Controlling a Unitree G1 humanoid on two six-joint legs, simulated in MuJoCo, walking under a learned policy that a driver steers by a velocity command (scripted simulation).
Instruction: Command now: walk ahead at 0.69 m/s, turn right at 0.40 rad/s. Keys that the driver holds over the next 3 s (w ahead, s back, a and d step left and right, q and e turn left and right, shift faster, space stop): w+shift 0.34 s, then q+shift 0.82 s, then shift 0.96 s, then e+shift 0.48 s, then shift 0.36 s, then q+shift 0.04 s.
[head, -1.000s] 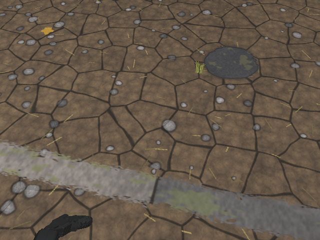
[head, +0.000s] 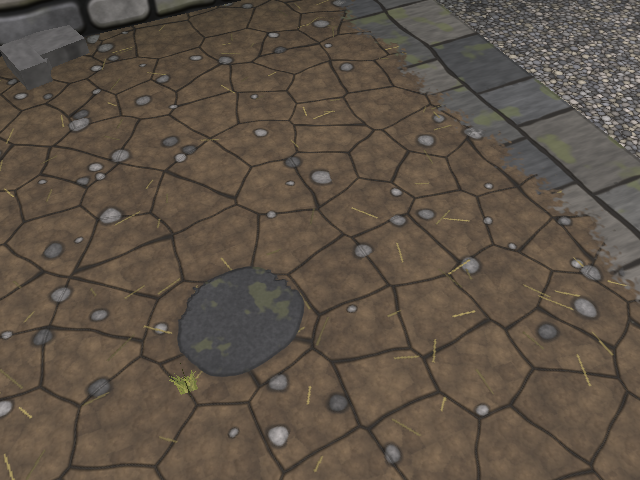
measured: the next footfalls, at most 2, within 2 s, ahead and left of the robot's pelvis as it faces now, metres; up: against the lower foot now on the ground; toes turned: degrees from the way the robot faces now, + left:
left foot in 0.12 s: +0.13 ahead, +0.15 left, +0.00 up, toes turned -2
right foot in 0.56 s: +0.46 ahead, -0.08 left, +0.00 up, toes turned +5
